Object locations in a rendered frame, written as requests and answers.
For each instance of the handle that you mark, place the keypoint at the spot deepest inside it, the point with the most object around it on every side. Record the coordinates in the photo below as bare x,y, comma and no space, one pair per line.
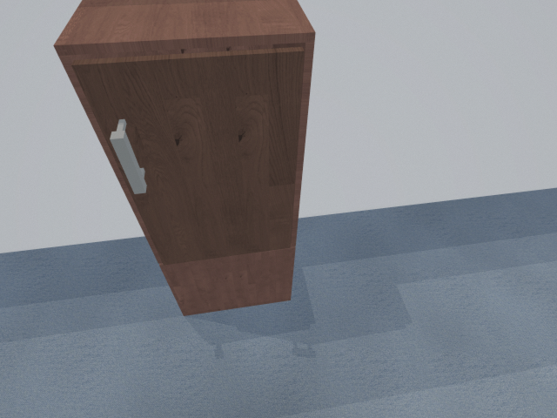
126,156

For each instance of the cupboard door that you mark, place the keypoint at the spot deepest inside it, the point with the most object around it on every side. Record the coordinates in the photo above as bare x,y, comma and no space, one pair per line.
217,135

